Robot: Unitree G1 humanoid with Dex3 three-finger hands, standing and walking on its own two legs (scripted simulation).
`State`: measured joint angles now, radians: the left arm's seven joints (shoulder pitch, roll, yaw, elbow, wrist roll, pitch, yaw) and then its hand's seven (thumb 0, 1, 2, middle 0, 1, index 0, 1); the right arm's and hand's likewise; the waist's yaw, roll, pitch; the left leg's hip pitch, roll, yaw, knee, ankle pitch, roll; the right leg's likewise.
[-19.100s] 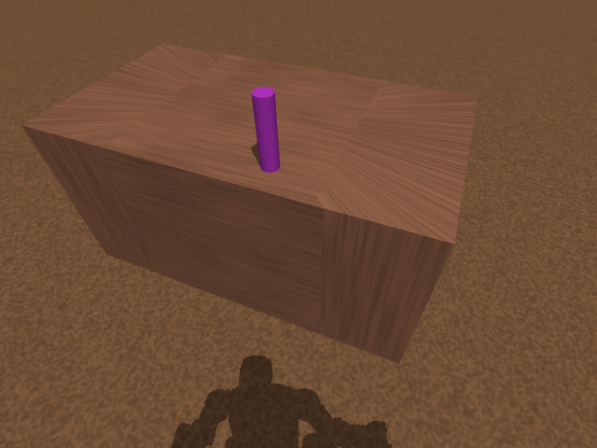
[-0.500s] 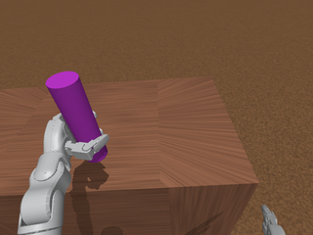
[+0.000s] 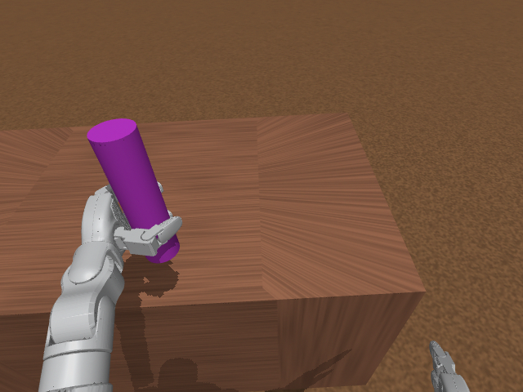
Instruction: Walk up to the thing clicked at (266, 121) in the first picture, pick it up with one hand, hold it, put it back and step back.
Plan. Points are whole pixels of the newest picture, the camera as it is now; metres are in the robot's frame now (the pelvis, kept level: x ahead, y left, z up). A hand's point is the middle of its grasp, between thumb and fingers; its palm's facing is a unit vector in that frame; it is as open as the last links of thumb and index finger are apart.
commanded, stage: crouch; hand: left
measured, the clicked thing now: (141, 199) +0.35 +0.18 +0.18
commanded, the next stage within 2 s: lower in 0.82 s
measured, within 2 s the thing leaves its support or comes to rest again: neither
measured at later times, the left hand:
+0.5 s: hand (166, 215) +0.41 +0.18 +0.08, palm faces +0.13 -0.99 +0.00, open 8.5 cm
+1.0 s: hand (171, 215) +0.43 +0.18 +0.05, palm faces +0.13 -0.99 +0.01, open 8.5 cm
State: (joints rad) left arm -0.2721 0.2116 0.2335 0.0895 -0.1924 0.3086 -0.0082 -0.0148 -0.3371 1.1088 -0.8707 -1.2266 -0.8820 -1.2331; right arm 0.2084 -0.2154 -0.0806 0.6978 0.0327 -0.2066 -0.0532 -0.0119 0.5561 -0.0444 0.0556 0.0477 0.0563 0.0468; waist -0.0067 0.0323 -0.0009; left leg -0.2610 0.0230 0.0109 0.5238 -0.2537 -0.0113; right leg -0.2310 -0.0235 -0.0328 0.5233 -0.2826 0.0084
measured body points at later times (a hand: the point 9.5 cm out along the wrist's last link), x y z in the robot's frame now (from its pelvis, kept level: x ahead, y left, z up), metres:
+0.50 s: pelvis +0.00 +0.01 -0.01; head +0.04 +0.01 +0.44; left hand +0.40 +0.24 +0.08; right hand +0.15 -0.27 -0.09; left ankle +0.02 +0.13 -0.74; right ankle +0.00 -0.12 -0.74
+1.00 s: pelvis +0.00 +0.01 -0.03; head +0.05 +0.02 +0.42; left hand +0.42 +0.24 +0.05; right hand +0.15 -0.26 -0.09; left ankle +0.02 +0.13 -0.74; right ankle +0.00 -0.12 -0.74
